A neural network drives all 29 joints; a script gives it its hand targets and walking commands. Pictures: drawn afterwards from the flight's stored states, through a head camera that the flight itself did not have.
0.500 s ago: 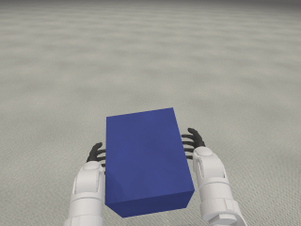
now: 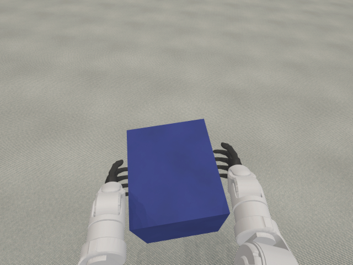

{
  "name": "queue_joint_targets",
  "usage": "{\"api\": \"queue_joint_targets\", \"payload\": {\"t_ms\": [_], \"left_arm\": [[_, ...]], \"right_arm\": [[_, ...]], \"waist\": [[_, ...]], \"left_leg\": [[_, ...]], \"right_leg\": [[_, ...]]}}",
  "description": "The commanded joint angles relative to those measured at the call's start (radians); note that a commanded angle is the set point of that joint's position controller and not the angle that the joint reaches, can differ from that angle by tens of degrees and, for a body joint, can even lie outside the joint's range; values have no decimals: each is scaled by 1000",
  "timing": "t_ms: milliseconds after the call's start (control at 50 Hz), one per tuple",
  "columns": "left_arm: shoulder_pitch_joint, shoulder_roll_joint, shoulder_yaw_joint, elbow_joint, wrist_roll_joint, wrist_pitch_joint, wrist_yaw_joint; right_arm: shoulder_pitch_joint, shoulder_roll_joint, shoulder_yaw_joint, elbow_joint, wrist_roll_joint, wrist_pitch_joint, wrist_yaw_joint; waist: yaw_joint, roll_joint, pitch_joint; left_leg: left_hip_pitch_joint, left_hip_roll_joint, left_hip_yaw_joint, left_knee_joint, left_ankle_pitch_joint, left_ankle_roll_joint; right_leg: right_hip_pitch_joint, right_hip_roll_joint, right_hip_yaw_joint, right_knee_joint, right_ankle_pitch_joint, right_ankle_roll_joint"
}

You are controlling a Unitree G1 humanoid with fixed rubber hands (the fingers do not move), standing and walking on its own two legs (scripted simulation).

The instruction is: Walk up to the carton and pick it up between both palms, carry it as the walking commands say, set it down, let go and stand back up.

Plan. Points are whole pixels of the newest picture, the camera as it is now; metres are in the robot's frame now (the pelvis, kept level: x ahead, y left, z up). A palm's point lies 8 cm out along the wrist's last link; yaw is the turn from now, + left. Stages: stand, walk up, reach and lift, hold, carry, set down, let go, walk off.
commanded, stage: set down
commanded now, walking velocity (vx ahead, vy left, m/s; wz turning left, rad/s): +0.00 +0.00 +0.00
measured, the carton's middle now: (174, 183) +0.36 +0.02 -0.07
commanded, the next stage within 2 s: none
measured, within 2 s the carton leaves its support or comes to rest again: neither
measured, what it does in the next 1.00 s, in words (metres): lowers itself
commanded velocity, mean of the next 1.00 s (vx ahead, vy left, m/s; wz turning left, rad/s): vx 0.00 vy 0.00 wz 0.00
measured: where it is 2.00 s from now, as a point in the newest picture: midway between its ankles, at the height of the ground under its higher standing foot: outside the picture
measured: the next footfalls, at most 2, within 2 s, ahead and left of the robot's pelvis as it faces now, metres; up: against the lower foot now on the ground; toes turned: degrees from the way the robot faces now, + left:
none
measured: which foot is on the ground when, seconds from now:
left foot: down 0.00-1.00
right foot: down 0.00-1.00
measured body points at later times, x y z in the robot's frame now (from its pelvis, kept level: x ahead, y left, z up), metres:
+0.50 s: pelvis -0.02 +0.00 -0.04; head +0.11 +0.02 +0.39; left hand +0.32 +0.18 -0.10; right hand +0.37 -0.12 -0.08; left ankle +0.05 +0.12 -0.74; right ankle +0.02 -0.12 -0.74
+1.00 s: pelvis -0.04 +0.00 -0.11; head +0.14 +0.03 +0.30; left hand +0.35 +0.19 -0.19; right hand +0.40 -0.11 -0.16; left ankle +0.05 +0.12 -0.74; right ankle +0.02 -0.12 -0.74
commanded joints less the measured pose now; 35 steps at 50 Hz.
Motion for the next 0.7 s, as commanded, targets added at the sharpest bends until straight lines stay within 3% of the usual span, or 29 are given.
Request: {"api": "queue_joint_targets", "payload": {"t_ms": [0,20,80,180,280,340,380,400,500,540,620,680], "left_arm": [[-586,-842,-455,-56,-234,-151,-238],[-572,-832,-442,-49,-225,-167,-237],[-552,-822,-445,-37,-220,-223,-235],[-556,-794,-448,-22,-209,-301,-239],[-565,-765,-417,27,-173,-363,-247],[-599,-758,-420,24,-163,-389,-252],[-635,-763,-434,13,-165,-406,-258],[-637,-767,-446,9,-167,-413,-262],[-687,-798,-481,18,-179,-405,-280],[-740,-804,-489,14,-187,-397,-286],[-739,-816,-496,34,-189,-375,-296],[-786,-816,-496,27,-200,-372,-301]], "right_arm": [[-333,907,390,117,196,-54,255],[-337,899,394,117,192,-70,253],[-324,896,411,94,191,-117,236],[-305,888,417,114,169,-184,218],[-327,884,408,134,140,-234,201],[-340,891,408,164,139,-254,200],[-373,904,419,163,149,-271,199],[-375,922,429,154,153,-276,199],[-448,938,455,151,177,-278,205],[-491,951,459,160,184,-270,212],[-502,953,454,171,197,-252,221],[-530,964,451,185,195,-246,225]], "waist": [[-5,40,-321],[10,53,-334],[4,37,-399],[1,38,-433],[-3,-3,-454],[1,-9,-500],[6,17,-550],[4,-3,-588],[9,12,-703],[13,14,-743],[9,39,-767],[12,24,-810]], "left_leg": [[187,-28,-16,8,197,-12],[172,-31,-13,18,225,-14],[141,-38,-22,54,285,-11],[59,-56,-15,93,263,-8],[-78,-66,-6,149,193,3],[-146,-66,4,188,176,2],[-200,-68,12,224,164,0],[-206,-69,11,239,176,1],[-291,-71,23,308,124,-6],[-321,-69,27,331,59,-6],[-378,-73,31,375,62,-12],[-452,-70,36,420,50,-13]], "right_leg": [[-116,38,4,-59,137,-38],[-126,42,4,-49,157,-38],[-162,48,9,-19,212,-29],[-237,54,7,17,209,-23],[-328,57,5,65,167,-10],[-386,64,-5,107,160,-6],[-430,64,-4,138,151,-8],[-445,71,-14,159,165,-1],[-546,81,-33,237,115,0],[-605,84,-34,257,39,-4],[-697,89,-52,310,38,-2],[-744,95,-52,350,31,-6]]}}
